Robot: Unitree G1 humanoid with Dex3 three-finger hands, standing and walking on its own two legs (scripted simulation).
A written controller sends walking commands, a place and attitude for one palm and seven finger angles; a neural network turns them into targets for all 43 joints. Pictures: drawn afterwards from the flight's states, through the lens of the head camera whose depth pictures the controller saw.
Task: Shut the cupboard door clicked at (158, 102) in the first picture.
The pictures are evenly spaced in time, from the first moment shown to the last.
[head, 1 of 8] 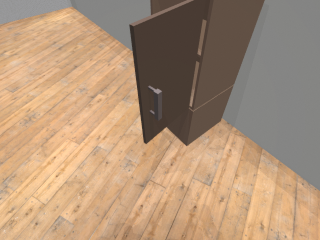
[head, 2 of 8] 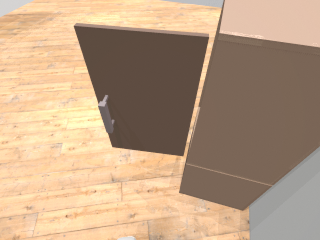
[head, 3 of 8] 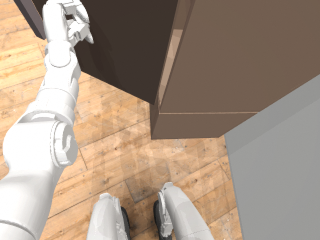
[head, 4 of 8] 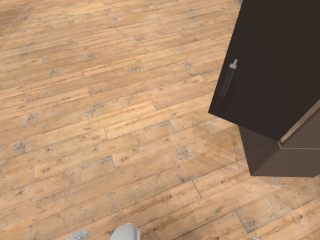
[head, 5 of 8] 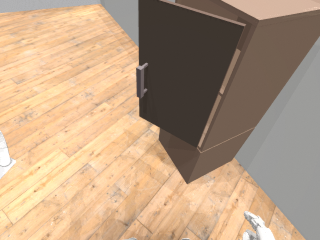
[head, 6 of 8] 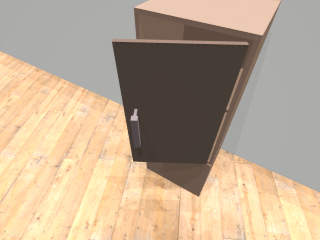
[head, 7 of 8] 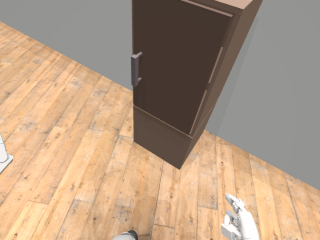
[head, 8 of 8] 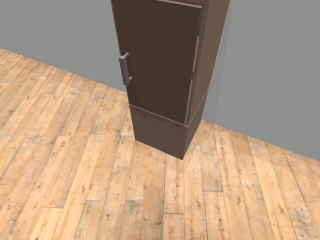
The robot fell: no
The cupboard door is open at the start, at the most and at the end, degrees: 98 98 0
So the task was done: yes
